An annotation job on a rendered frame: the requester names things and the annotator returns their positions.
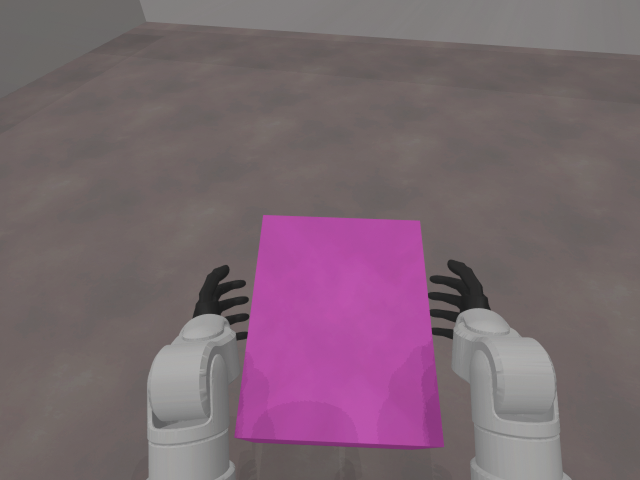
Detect carton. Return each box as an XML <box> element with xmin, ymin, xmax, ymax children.
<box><xmin>234</xmin><ymin>215</ymin><xmax>444</xmax><ymax>450</ymax></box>

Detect left robot hand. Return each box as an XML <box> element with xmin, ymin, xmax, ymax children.
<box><xmin>192</xmin><ymin>265</ymin><xmax>249</xmax><ymax>341</ymax></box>

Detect robot left forearm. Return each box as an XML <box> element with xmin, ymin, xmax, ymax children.
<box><xmin>146</xmin><ymin>314</ymin><xmax>240</xmax><ymax>480</ymax></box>

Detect right robot hand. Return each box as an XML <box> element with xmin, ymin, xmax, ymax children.
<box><xmin>428</xmin><ymin>260</ymin><xmax>491</xmax><ymax>339</ymax></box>

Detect robot right forearm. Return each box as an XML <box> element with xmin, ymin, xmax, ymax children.
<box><xmin>451</xmin><ymin>308</ymin><xmax>572</xmax><ymax>480</ymax></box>

